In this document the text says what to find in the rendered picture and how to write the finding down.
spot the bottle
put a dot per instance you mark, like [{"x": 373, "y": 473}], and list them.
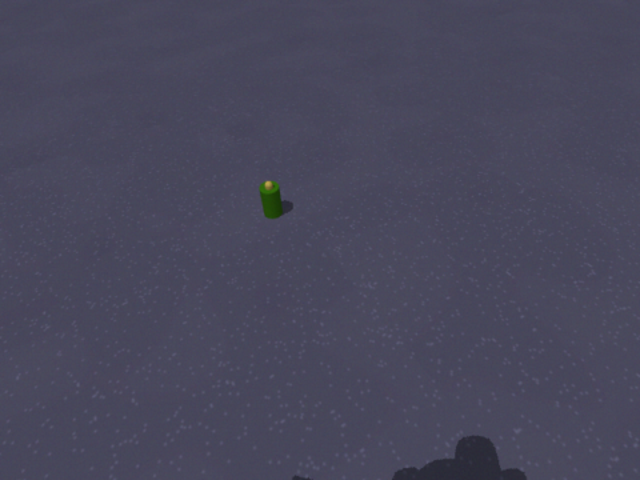
[{"x": 271, "y": 199}]

